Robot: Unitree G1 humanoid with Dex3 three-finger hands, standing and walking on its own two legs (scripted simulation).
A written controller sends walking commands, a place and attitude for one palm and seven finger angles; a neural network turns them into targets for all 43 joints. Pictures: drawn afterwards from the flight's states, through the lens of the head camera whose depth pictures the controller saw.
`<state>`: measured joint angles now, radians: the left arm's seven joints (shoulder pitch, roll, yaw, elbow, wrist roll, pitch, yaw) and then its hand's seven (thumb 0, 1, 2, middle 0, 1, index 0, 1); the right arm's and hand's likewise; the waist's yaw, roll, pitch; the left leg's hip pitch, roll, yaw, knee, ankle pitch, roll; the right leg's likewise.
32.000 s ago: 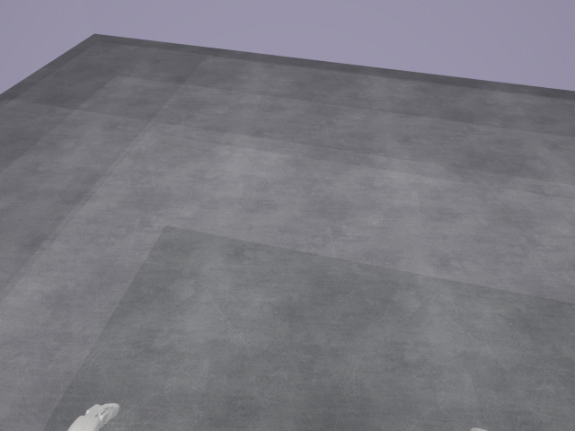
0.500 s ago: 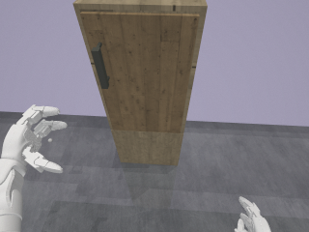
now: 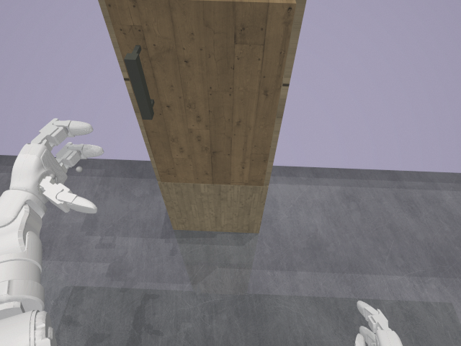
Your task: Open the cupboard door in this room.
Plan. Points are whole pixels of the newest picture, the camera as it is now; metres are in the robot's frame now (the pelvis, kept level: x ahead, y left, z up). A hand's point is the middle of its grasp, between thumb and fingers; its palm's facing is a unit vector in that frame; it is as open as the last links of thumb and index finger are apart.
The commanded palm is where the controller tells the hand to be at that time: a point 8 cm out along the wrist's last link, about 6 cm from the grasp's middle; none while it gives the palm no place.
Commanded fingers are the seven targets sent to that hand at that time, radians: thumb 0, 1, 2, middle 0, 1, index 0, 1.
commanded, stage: move the hooked fingers beside the handle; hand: left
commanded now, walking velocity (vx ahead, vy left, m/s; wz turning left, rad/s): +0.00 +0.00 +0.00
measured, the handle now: (142, 83) +0.64 +0.23 +0.09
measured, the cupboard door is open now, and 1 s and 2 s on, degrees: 0 0 0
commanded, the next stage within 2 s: none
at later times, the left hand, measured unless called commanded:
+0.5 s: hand (97, 133) +0.46 +0.27 +0.11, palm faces -0.03 -1.00 -0.01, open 14.0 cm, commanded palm +0.44 +0.33 +0.10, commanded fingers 0.00 -0.50 0.30 -0.30 -1.20 -0.30 -1.20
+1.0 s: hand (107, 103) +0.54 +0.28 +0.11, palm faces -0.03 -1.00 +0.00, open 14.0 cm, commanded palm +0.54 +0.33 +0.10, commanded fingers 0.00 -0.50 0.30 -0.30 -1.20 -0.30 -1.20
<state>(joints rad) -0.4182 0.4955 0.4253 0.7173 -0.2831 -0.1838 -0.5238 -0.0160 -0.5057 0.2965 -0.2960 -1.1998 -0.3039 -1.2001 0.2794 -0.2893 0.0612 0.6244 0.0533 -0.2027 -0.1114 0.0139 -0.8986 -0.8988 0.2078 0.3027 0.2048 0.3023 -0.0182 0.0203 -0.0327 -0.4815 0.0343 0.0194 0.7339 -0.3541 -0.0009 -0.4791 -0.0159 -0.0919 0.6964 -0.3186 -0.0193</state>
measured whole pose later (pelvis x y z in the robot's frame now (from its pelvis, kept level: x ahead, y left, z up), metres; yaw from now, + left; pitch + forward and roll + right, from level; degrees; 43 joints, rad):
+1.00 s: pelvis +0.02 +0.02 -0.02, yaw -2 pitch +20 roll -4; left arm -1.06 0.84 0.51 1.33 -0.07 -0.25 -0.51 -0.02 -0.50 0.30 -0.30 -1.20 -0.30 -1.20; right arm 0.43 -0.31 0.06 0.63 0.01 0.04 -0.07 0.01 -0.90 -0.90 0.21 0.30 0.20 0.30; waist -0.20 0.01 -0.05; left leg -0.81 0.06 0.03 0.87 -0.42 0.03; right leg -0.78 0.00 -0.08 0.76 -0.33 0.01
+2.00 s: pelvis +0.04 +0.03 -0.02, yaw -3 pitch +24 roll -5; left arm -1.11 0.90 0.55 1.32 -0.01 -0.22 -0.46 -0.02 -0.50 0.30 -0.30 -1.20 -0.30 -1.20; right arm 0.44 -0.29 0.08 0.57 -0.01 0.12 -0.02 0.00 -0.90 -0.90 0.21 0.30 0.20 0.30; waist -0.24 0.03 -0.07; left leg -0.88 0.08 0.01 0.92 -0.46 0.03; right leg -0.83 0.03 -0.08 0.76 -0.35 0.01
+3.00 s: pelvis +0.03 +0.04 -0.03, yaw -3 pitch +25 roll -6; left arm -1.15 0.87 0.51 1.30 -0.03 -0.21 -0.42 -0.02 -0.50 0.30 -0.30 -1.20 -0.29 -1.21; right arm 0.50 -0.27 0.08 0.60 -0.02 0.10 0.00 0.00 -0.90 -0.90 0.21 0.30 0.21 0.30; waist -0.25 0.04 -0.07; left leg -0.93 0.07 0.00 0.95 -0.46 0.04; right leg -0.87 0.02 -0.08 0.78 -0.34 0.02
